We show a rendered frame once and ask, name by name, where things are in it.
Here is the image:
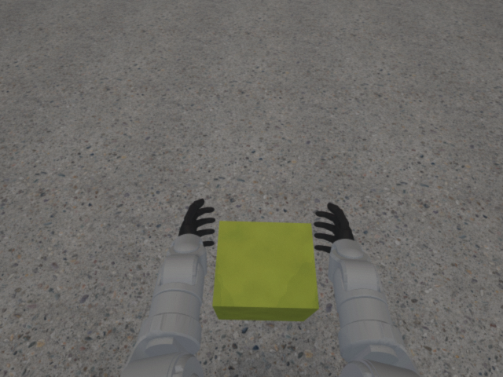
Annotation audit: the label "right robot upper arm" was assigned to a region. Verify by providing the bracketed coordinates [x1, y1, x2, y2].
[340, 358, 420, 377]

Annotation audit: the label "robot left hand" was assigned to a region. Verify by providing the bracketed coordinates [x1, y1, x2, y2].
[178, 199, 215, 247]

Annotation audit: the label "left robot forearm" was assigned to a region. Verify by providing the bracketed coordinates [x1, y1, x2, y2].
[120, 234, 207, 376]

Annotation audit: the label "carton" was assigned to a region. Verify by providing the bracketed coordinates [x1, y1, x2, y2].
[212, 221, 319, 321]

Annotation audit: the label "robot right hand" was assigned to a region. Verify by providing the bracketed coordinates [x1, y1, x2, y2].
[314, 203, 354, 253]

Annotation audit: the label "right robot forearm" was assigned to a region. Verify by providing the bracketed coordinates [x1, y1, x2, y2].
[328, 239, 421, 377]

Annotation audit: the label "left robot upper arm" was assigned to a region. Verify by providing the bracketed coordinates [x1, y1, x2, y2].
[120, 351, 204, 377]

